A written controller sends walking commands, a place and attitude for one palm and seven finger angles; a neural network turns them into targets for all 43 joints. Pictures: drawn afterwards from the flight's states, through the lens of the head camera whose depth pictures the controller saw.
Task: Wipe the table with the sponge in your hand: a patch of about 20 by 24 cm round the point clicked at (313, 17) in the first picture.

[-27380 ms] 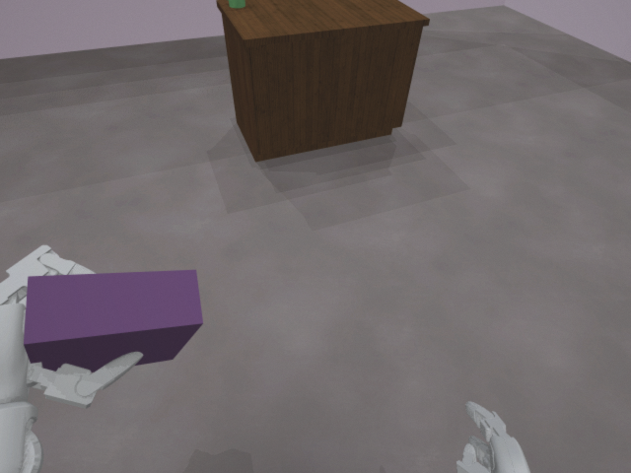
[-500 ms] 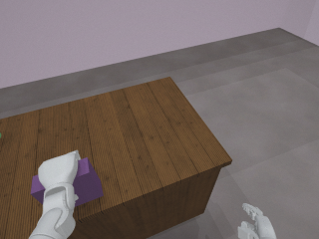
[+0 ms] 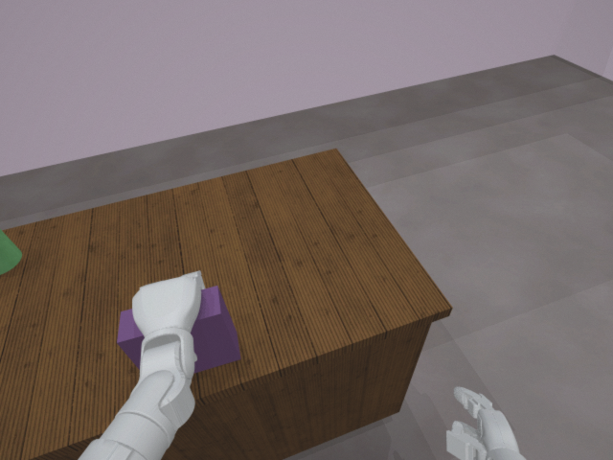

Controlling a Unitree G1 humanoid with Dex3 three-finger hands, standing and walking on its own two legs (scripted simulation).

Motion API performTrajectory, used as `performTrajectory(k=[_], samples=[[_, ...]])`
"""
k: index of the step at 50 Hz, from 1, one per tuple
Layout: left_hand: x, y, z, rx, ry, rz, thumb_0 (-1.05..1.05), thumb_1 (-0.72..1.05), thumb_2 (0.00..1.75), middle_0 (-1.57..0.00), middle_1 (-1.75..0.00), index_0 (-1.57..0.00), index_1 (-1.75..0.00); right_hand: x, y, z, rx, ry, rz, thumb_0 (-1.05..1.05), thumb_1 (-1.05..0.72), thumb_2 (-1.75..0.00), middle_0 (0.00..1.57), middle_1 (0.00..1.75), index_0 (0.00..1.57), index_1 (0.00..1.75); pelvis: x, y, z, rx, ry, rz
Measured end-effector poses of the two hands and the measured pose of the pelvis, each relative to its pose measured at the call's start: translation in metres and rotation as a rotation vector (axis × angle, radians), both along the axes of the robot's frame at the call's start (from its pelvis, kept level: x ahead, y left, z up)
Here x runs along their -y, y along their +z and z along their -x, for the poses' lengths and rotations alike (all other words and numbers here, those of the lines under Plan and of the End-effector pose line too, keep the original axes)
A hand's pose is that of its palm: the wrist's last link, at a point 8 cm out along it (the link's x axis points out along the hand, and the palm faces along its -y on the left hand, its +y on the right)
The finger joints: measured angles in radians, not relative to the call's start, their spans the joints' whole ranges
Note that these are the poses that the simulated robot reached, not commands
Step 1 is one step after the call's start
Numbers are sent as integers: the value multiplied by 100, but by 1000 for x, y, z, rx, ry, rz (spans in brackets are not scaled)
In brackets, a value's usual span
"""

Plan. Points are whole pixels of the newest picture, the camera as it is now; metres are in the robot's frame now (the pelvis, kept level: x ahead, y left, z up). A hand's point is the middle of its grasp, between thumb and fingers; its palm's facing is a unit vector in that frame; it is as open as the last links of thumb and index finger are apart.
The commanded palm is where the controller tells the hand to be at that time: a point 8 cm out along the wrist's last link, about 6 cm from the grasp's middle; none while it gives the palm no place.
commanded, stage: slide across to the third lane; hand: left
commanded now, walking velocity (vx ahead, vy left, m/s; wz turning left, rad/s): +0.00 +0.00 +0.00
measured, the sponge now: (188, 344) +0.28 +0.24 -0.05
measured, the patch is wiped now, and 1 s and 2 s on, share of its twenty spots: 0.70 0.80 0.95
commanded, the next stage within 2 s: wipe forward along the third lane in 0.02 s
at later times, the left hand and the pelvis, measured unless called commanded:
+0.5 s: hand (193, 307) +0.32 +0.23 +0.00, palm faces -0.10 -0.03 -0.99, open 9.8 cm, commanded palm +0.30 +0.23 +0.02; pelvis -0.01 -0.02 +0.00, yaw -1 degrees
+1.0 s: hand (187, 278) +0.37 +0.26 +0.00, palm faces -0.11 -0.01 -0.99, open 9.8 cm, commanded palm +0.36 +0.25 +0.02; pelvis -0.02 -0.01 -0.01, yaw -2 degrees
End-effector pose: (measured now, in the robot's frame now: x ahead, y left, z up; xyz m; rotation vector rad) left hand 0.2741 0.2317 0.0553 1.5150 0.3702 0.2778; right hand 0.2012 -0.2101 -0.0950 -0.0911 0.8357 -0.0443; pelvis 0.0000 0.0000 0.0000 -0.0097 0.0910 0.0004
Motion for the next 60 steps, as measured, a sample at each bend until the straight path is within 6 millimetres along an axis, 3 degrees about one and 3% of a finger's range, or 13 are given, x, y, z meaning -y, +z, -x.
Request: performTrajectory(k=[6, 17, 36, 47, 60], samples=[[13, -1, -6, -7, -2, -1, 0, -47, 107, -74, -139, -73, -140, 8, 3, 1, -1, -8, 3, 2, -91, -90, 20, 30, 20, 30, 5, 1, 0, 4, -5, -3], [10, -4, -18, -38, 27, 12, 0, -49, 108, -76, -137, -75, -138, 34, 2, 13, -37, -51, 61, 2, -91, -90, 20, 30, 20, 30, 14, 1, 3, -8, -11, -8], [-6, -3, -61, -50, 15, -23, 1, -52, 110, -78, -134, -78, -136, 62, -28, 89, -202, -149, 96, 1, -91, -90, 20, 30, 20, 30, 21, -8, 16, -86, -24, -5], [-17, -4, -80, -56, 6, -28, 1, -52, 110, -78, -134, -78, -136, 65, -37, 124, -275, -186, 108, 1, -91, -90, 20, 30, 20, 30, 15, -11, 19, -120, -31, 2], [-30, -3, -106, -57, 4, -40, 1, -53, 111, -78, -134, -78, -136, 53, -37, 130, -300, -189, 111, 1, -91, -90, 20, 30, 20, 30, 3, -14, 16, -161, -30, 15]])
